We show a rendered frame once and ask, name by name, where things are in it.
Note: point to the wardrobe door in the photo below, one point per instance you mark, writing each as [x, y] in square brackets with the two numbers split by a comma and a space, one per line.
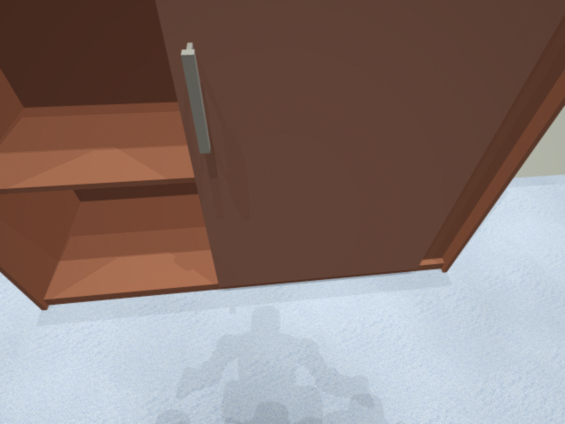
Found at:
[342, 132]
[541, 80]

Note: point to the handle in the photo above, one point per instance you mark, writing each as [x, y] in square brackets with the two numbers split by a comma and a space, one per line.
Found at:
[194, 91]

